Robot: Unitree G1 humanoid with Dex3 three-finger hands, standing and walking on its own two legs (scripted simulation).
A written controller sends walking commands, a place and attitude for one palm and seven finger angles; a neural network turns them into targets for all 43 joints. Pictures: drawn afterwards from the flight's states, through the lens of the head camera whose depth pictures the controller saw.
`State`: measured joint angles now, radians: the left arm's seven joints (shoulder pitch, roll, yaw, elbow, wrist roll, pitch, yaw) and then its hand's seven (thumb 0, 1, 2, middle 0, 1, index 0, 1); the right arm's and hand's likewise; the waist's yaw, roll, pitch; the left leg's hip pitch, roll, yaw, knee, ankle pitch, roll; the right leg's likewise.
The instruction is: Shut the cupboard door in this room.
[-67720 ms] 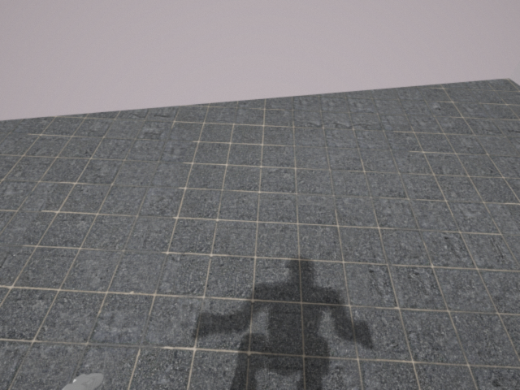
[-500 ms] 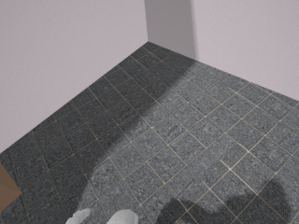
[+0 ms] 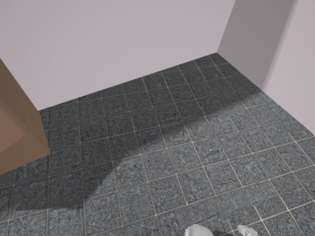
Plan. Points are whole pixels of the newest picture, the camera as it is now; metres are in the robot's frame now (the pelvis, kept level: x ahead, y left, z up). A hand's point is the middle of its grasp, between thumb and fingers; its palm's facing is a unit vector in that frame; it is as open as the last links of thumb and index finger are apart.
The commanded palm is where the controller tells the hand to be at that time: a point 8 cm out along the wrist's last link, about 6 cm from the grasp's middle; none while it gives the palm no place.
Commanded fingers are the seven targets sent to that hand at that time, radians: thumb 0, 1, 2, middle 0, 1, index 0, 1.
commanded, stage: turn to face it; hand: left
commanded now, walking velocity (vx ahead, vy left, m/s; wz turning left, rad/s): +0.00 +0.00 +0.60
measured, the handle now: out of the picture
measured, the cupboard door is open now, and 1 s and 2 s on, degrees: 25 25 25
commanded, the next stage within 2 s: take the last steps up to it in 1.48 s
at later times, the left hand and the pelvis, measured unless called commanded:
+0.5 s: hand out of the picture +0.06 +0.15 -0.14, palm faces +0.31 -0.91 -0.29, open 7.4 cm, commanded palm none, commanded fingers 0.00 0.90 0.90 -0.20 -0.30 -0.20 -0.30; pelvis +0.02 -0.07 +0.00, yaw +20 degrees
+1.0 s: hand out of the picture -0.05 +0.19 -0.16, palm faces +0.63 -0.73 -0.26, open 7.4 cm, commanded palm none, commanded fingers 0.00 0.90 0.90 -0.20 -0.30 -0.20 -0.30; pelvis +0.02 -0.03 +0.00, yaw +37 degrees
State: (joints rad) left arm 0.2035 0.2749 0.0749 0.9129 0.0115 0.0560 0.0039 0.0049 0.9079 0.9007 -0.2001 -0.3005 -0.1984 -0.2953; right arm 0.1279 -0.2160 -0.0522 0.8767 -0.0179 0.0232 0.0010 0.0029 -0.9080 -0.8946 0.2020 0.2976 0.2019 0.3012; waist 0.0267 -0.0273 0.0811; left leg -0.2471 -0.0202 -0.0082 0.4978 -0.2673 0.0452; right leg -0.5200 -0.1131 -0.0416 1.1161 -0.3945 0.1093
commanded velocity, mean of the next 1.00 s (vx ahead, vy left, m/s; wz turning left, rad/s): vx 0.00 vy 0.00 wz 0.60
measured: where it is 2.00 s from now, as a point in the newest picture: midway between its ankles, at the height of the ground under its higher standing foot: outside the picture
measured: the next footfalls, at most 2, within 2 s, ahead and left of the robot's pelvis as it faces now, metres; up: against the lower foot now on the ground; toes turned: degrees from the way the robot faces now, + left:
right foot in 0.26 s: +0.08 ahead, -0.14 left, +0.00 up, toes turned +7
left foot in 0.74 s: -0.02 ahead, +0.08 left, +0.00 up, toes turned +35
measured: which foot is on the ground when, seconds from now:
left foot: down 0.00-0.26, up 0.28-0.72, down 0.74-1.00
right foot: up 0.00-0.24, down 0.26-0.74, up 0.76-1.00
